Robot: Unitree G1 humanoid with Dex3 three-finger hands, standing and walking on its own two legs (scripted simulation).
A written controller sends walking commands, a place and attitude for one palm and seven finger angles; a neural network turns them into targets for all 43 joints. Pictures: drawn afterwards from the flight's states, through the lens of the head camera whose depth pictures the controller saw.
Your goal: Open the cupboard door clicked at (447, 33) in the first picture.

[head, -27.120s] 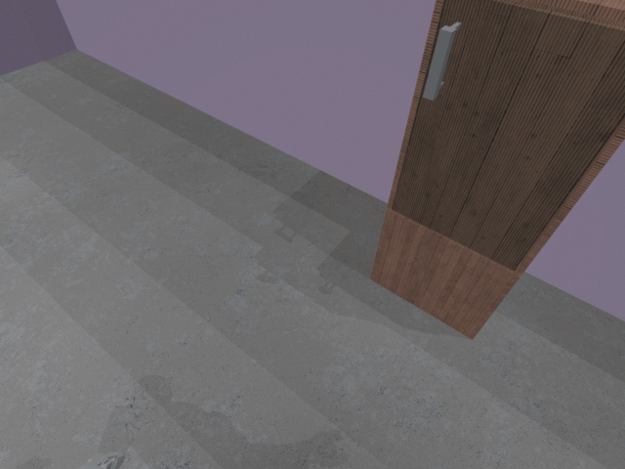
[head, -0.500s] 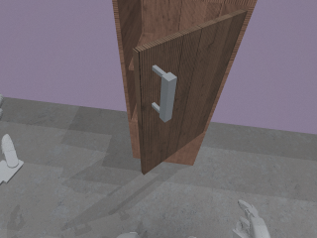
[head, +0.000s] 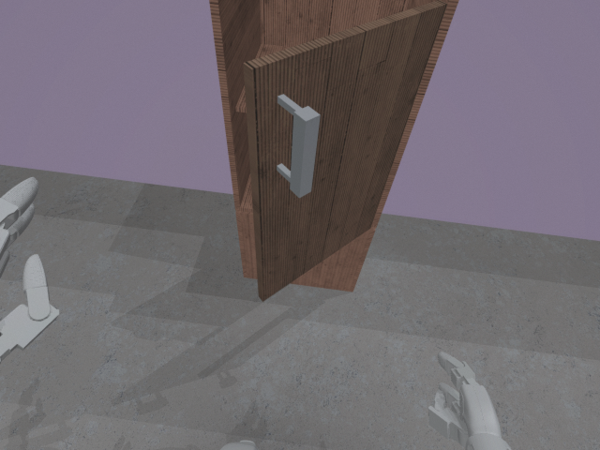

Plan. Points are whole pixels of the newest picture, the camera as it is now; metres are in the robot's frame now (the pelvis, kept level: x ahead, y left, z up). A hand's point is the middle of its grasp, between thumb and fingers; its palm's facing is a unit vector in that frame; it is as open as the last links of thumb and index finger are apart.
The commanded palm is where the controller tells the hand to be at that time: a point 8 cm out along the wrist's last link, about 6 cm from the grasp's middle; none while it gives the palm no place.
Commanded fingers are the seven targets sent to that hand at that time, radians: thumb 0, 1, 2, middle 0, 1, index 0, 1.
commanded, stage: step back with the hand held close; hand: left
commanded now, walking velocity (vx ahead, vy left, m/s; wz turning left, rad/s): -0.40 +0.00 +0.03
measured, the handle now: (293, 147) +0.48 +0.06 +0.14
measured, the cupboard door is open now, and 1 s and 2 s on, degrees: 46 46 46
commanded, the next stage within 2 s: stop stepping back and stand still in 0.18 s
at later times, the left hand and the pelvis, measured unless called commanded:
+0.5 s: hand out of the picture +0.03 +0.24 +0.17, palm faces +0.40 -0.77 -0.50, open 7.4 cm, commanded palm -0.02 +0.28 +0.18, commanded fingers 0.00 0.90 0.90 -0.20 -0.30 -0.20 -0.30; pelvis -0.16 -0.02 +0.00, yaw +1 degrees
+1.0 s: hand out of the picture -0.03 +0.27 +0.17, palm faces +0.48 -0.77 -0.42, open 7.4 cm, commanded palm -0.09 +0.30 +0.18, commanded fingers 0.00 0.90 0.90 -0.20 -0.30 -0.20 -0.30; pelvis -0.22 +0.00 +0.00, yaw +2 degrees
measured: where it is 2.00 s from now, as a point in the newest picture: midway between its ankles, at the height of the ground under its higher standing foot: outside the picture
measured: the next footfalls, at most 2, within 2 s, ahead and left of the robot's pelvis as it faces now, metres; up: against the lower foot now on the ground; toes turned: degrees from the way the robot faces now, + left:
left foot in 0.06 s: +0.03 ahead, +0.10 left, +0.00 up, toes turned +0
right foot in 0.44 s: -0.17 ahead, -0.11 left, +0.00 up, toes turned +3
